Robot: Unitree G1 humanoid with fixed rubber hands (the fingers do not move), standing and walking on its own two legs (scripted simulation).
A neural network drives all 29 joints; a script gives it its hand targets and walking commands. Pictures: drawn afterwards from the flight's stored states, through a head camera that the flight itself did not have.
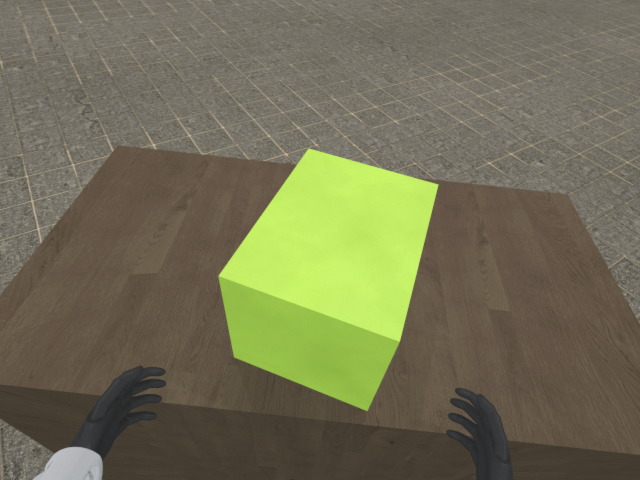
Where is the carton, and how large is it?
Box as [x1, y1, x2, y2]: [218, 149, 437, 410]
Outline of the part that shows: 308,149 218,276 234,357 367,410 399,342 437,184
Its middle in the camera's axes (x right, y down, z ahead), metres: +0.03 +0.06 +0.62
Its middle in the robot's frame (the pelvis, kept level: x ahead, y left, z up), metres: +0.41 +0.01 -0.01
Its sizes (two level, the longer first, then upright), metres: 0.296 0.223 0.215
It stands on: a pedestal, 0.66 m high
